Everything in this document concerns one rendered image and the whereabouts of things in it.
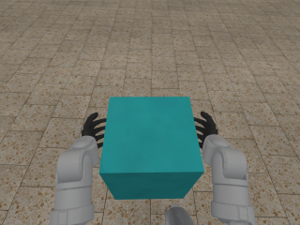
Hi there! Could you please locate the robot right thigh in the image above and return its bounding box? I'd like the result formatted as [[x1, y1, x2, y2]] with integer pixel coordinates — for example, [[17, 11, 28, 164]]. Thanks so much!
[[164, 206, 195, 225]]

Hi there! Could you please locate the carton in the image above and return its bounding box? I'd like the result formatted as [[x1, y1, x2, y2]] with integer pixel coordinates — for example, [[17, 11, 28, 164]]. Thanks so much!
[[98, 97, 204, 200]]

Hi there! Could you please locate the left robot forearm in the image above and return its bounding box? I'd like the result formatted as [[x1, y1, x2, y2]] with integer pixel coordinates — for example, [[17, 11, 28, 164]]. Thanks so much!
[[50, 135, 99, 225]]

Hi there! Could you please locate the right robot forearm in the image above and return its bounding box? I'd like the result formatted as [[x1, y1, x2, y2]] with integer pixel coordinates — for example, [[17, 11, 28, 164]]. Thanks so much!
[[202, 134, 256, 225]]

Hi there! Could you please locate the right robot shin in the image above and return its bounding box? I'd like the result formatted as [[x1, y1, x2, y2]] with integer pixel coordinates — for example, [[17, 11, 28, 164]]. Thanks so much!
[[171, 203, 180, 208]]

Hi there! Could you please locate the left robot hand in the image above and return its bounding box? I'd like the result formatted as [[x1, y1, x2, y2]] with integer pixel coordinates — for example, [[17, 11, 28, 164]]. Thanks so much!
[[82, 112, 107, 148]]

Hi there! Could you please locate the right robot hand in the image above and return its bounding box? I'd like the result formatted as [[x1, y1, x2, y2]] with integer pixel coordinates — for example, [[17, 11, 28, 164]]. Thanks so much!
[[193, 111, 218, 149]]

